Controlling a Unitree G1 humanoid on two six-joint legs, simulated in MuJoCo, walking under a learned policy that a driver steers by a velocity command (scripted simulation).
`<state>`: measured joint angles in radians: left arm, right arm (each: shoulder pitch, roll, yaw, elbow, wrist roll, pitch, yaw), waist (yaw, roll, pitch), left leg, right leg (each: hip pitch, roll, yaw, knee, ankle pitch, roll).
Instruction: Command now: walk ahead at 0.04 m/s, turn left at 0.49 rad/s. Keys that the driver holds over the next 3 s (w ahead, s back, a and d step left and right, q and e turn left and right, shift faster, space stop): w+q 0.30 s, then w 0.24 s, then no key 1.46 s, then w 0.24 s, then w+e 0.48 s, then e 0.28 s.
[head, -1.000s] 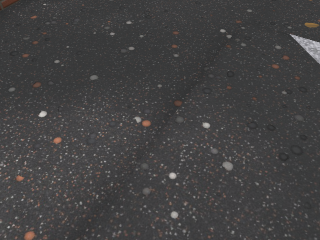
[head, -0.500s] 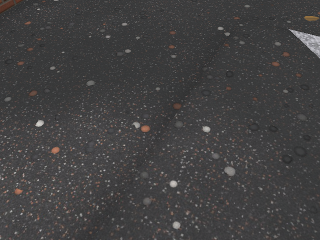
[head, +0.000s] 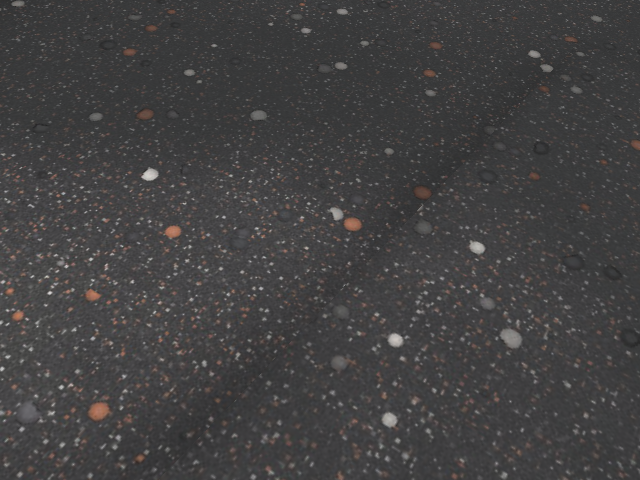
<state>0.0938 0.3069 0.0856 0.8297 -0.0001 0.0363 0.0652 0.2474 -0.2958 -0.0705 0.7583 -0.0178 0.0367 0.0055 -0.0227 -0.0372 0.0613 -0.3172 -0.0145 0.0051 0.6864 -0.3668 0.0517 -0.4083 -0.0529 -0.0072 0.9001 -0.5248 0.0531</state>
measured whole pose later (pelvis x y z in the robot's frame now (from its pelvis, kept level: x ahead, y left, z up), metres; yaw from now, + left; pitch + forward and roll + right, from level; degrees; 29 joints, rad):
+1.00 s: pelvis +0.29 +0.02 +0.01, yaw +15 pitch +1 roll +0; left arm 0.25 0.27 0.01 0.97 0.00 -0.03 0.00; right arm 0.13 -0.22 -0.03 0.64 -0.02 -0.01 -0.01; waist 0.04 -0.02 0.04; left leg -0.37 -0.02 -0.01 0.50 -0.14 0.02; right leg -0.16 0.02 0.04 0.67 -0.50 0.02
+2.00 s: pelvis +0.33 +0.00 +0.02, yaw +15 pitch -1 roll +0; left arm 0.29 0.21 -0.02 1.10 0.01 0.00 0.02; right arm 0.20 -0.22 -0.04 1.08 0.00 0.03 -0.05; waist 0.00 0.01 0.04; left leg -0.23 0.02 -0.05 0.43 -0.17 -0.04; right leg -0.08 0.03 0.00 0.40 -0.30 -0.03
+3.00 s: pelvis +0.67 +0.07 +0.00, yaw -7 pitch +1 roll +0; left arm 0.25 0.25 0.07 0.82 -0.01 -0.05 -0.04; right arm 0.06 -0.31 -0.06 0.80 0.01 -0.07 -0.02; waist 0.04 0.04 0.09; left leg -0.53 0.06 -0.13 1.20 -0.36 0.00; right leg -0.41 0.11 0.02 0.61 -0.23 -0.08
